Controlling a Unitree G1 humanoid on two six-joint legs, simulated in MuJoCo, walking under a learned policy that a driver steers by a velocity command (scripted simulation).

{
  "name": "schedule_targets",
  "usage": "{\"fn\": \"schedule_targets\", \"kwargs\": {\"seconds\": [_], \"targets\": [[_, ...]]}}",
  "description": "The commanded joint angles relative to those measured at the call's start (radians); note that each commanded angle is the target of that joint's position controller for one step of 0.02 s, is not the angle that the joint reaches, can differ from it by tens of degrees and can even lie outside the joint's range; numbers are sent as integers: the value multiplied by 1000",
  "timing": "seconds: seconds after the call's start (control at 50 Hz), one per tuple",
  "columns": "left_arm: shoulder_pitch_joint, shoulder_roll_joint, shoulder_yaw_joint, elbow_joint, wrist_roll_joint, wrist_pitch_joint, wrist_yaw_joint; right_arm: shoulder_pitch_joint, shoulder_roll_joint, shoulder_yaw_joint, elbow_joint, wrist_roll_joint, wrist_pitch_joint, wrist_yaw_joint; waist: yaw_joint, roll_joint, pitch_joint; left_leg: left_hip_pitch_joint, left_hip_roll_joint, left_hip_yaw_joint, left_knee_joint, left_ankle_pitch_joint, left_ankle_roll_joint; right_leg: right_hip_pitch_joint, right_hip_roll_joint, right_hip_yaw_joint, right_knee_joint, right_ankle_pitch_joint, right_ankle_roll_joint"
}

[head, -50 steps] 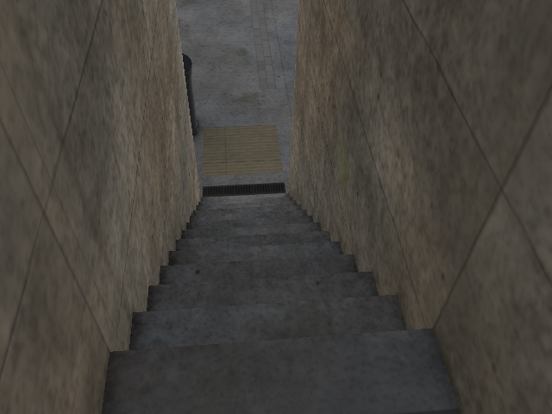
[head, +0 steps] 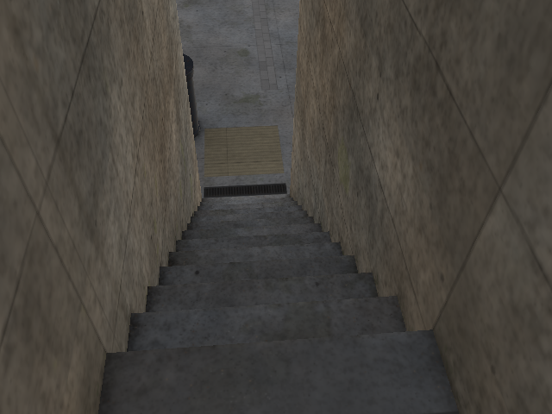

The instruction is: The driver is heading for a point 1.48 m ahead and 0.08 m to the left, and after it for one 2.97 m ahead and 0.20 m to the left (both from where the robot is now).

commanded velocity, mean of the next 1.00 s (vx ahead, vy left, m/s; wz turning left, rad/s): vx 0.42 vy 0.00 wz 0.00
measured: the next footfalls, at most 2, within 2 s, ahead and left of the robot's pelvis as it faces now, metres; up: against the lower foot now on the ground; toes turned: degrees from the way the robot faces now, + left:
left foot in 0.58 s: +0.38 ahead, +0.12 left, +0.00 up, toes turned +1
right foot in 1.06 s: +0.61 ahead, -0.13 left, +0.00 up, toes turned +0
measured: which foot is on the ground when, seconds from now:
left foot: down 0.00-0.18, up 0.20-0.56, down 0.58-1.00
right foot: down 0.00-0.58, up 0.60-1.00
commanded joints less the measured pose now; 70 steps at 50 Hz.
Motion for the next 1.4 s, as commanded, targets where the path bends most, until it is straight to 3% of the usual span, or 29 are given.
{"fn": "schedule_targets", "kwargs": {"seconds": [0.02, 0.08, 0.14, 0.16, 0.18, 0.2, 0.28, 0.4, 0.5, 0.56, 0.58, 0.6, 0.62, 0.64, 0.68, 0.74, 0.84, 0.94, 1.0, 1.02, 1.06, 1.08, 1.1, 1.12, 1.16, 1.24, 1.3, 1.34, 1.4], "targets": [[36, 77, 17, -40, -23, -36, 6, 126, -146, -40, -22, 23, -18, -17, -16, 89, 175, -190, 106, -187, -183, -442, 129, -140, 18, -1, 37, -322, -41], [-27, 56, 12, -65, -18, -88, -5, 140, -193, -55, -40, 36, -32, -12, -27, 185, 200, -105, 255, -391, -272, -315, 221, -263, 8, -82, 193, -110, -33], [150, 70, 18, -20, -22, -119, -12, -3, -158, -37, -97, 38, -44, 22, 94, 187, 167, -249, 165, -257, -137, -26, 178, 34, 26, -104, 13, -121, -61], [346, 142, 49, 35, -24, -132, -21, -87, -111, -16, -130, 20, -56, 24, 182, 55, 116, -382, 62, -114, 106, 167, 99, 247, -30, 67, -100, -85, -121], [481, 279, 87, 60, -4, -135, -39, -78, -81, -5, -160, 34, -78, 19, 199, -295, 38, -527, -76, 36, 565, 163, 17, 383, -262, 528, -293, -64, -273], [433, 225, 62, 37, 4, -145, -56, -43, -113, -7, -155, 23, -94, 15, 147, -313, 24, -674, -66, -87, 806, -211, 13, 389, -393, 772, -364, 80, -354], [232, 109, 16, -13, 3, -120, -50, -82, -140, -18, -128, 3, -34, 13, 47, -64, 115, -760, 91, -69, 810, 31, 34, 265, -272, 265, -301, 302, -199], [238, 207, 15, -8, 0, -96, -21, -281, -51, 23, -188, -7, -4, 42, 54, -112, 152, -520, 39, 72, 293, 322, -44, 41, -171, 60, -382, 314, -185], [198, 269, 39, -16, -18, -110, -43, -303, -132, 12, -217, -15, -17, 64, 1, -129, 124, -338, 7, 79, 133, 320, 9, 141, -239, 44, -314, 558, -170], [152, 232, 15, -25, 9, -97, -54, -13, -218, -30, -135, -15, -24, 53, -168, -138, -90, 51, -65, 126, 93, 302, 50, 140, -153, -25, 105, 828, -104], [151, 201, 1, -64, 15, -93, -46, 135, -308, -50, -91, -21, -28, 51, -205, -9, -200, 237, 117, -124, 88, 417, 141, -6, -68, -51, 444, 525, -57], [406, 9, -43, -39, -11, -106, -46, 180, -383, -58, -73, -39, -42, 67, -51, 313, -374, 458, 364, -599, -7, 369, 353, -248, 81, 40, 791, -314, -23], [415, 91, -18, -26, -64, -118, -30, 191, -276, -42, -56, 0, -47, 75, -64, 255, -341, 421, 357, -723, -149, 158, 337, -350, 49, 133, 894, -320, -28], [304, 142, 1, -53, -78, -116, -21, 110, -212, -32, -66, 14, -39, 72, -72, 164, -186, 320, 336, -615, -158, 126, 307, -443, 16, 105, 958, -250, -22], [169, 174, 22, -91, -22, -98, 3, -17, -186, -24, -87, -6, -26, 63, -42, 34, -47, 47, 272, -400, -175, 242, 238, -403, -55, 60, 897, -114, -27], [190, 139, 39, -89, -30, -46, 15, -53, -149, -12, -75, -22, -18, 40, 21, 92, 36, -164, 211, -309, -250, 151, 226, -285, -92, 66, 775, -47, -31], [40, 95, 25, -146, -7, -37, 16, 57, -184, -25, -53, -9, -3, -10, 16, 110, 120, -151, 222, -284, -279, 57, 237, -467, -114, 52, 621, 102, 18], [-173, 123, 11, -208, 5, -74, -14, 104, -208, -31, -70, -3, -18, -10, -29, 93, 128, -155, 152, -119, -242, 294, 185, -396, -91, -11, 310, 290, 39], [-140, 131, 6, -209, -9, -85, -42, 52, -252, -37, -76, -15, -28, 18, -7, 154, 135, -228, 135, -43, -209, 462, 179, -169, -33, -70, 242, 240, 30], [112, 179, 32, -117, -9, -79, -48, 11, -219, -28, -76, -51, -35, 22, 105, 115, 3, -296, 151, -4, -18, 712, 175, 99, 11, -137, 405, 379, 26], [454, 237, 70, -43, 41, -86, -67, -173, -241, -23, -112, 1, -33, 36, 321, 111, -93, -306, 74, 14, 491, 742, 75, 324, 22, -127, 175, 254, -35], [366, 301, 60, -67, 64, -90, -52, -78, -115, -1, -131, -12, -43, 33, 219, -254, -61, -454, -76, -41, 959, -48, 16, 315, -188, 173, 61, 641, -170], [234, 260, 25, -151, 43, -97, -67, 185, -82, -1, -89, 7, -73, 31, 54, -297, -217, -508, -115, -303, 1079, -297, 38, 340, -330, 500, 31, 723, -296], [235, 249, 28, -113, -12, -91, -80, 180, -173, -33, -99, 51, -59, 12, 27, -264, -143, -611, -114, -283, 1141, -202, 21, 261, -405, 672, -146, 441, -341], [92, 170, 11, -124, -14, -78, -81, 32, -243, -59, -126, 47, -8, -14, -4, -50, 28, -680, -7, -204, 1069, -18, 23, 21, -361, 544, -157, 60, -321], [80, 198, 12, -99, 33, -69, -26, -82, -160, -40, -176, 2, 60, 2, -14, -94, 72, -578, 44, -172, 664, 90, 24, -153, -246, 318, -137, 99, -223], [124, 227, 31, -76, 46, -70, -27, -53, -158, -34, -149, -8, 64, 24, -11, -63, -40, -453, 23, -58, 699, 232, -17, -120, -228, 194, -14, 421, -233], [132, 208, 23, -85, 12, -75, -17, -93, -197, -47, -170, -1, 64, 23, 8, -33, -1, -517, 4, -61, 607, 375, -18, -100, -174, 123, 53, 337, -205], [259, 170, 31, -60, -22, -95, 18, -365, -198, -29, -252, 13, 15, 41, 123, -119, 24, -920, 55, -192, 454, 527, -17, 232, -245, 279, 232, -26, -197]]}}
